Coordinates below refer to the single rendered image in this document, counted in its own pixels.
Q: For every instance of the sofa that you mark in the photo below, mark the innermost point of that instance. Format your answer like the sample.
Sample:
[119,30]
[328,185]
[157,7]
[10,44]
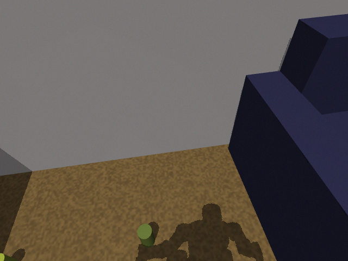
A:
[290,144]

